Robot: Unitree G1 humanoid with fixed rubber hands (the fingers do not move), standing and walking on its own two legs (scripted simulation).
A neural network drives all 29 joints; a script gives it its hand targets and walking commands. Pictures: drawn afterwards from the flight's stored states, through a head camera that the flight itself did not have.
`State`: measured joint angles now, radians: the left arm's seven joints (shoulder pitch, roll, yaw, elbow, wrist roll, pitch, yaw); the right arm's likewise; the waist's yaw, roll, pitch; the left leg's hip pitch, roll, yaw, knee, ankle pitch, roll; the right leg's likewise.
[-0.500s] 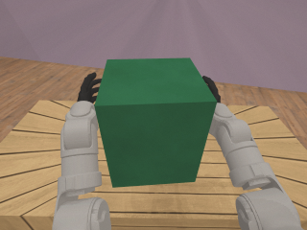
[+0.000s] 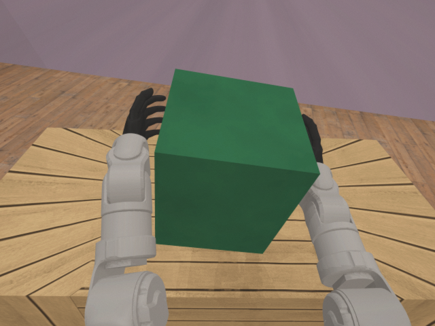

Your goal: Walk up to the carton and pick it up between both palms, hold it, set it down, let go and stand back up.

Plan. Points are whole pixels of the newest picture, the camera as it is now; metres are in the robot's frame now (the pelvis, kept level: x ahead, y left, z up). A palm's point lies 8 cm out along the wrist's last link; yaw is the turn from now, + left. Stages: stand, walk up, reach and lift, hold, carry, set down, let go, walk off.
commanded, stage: set down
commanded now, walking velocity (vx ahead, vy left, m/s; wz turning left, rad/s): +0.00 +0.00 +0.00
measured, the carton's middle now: (222, 168) +0.37 -0.01 +0.16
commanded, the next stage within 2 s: none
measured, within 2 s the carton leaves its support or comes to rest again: neither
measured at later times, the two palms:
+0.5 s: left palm (155, 151) +0.41 +0.11 +0.17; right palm (313, 174) +0.36 -0.19 +0.14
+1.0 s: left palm (163, 152) +0.42 +0.09 +0.16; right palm (317, 185) +0.35 -0.20 +0.13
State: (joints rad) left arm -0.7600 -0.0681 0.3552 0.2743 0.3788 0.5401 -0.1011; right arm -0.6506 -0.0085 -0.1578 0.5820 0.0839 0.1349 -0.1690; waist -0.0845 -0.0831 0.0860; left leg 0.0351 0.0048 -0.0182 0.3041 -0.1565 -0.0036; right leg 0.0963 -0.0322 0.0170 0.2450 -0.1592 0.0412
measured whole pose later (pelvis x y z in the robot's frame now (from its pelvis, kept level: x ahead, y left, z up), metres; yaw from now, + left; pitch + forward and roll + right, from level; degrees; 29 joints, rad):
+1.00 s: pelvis +0.00 +0.00 +0.00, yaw +0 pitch -6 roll -1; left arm -0.79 -0.03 0.30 0.57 0.33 0.34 -0.07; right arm -0.59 0.05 -0.30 0.69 -0.04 -0.05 -0.17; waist -0.12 -0.12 0.08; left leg -0.05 0.01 0.01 0.32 -0.16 0.00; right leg 0.01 -0.04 -0.01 0.25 -0.15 0.04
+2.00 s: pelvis +0.01 +0.01 +0.00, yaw -2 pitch +3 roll -1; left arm -0.87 0.02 0.29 0.91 0.34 0.14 -0.08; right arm -0.54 0.11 -0.40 0.78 -0.14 -0.16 -0.20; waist -0.17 -0.10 -0.02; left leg -0.23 0.02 0.04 0.32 -0.15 0.01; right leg -0.15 -0.04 -0.03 0.20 -0.11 0.05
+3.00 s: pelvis +0.00 +0.00 +0.00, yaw -2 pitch +12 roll -2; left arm -0.91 0.07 0.36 1.16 0.41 -0.17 -0.08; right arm -0.61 0.13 -0.56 1.02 -0.27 -0.46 -0.22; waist -0.14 -0.09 -0.05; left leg -0.42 0.04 0.03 0.33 -0.12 0.00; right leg -0.33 -0.03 -0.06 0.20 -0.06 0.03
